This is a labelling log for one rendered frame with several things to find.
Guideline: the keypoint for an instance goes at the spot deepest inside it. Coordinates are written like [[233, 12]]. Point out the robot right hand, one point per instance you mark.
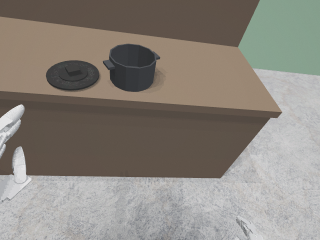
[[248, 228]]

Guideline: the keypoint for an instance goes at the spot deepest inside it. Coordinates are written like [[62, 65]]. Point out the table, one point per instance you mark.
[[204, 107]]

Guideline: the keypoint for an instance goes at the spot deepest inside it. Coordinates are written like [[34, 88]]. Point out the pot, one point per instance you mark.
[[132, 67]]

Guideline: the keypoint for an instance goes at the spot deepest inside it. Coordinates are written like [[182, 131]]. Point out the knob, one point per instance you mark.
[[72, 69]]

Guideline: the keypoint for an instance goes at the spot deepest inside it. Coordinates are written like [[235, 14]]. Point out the lid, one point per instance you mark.
[[58, 77]]

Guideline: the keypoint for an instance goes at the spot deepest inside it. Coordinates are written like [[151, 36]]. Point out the robot left hand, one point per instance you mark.
[[13, 184]]

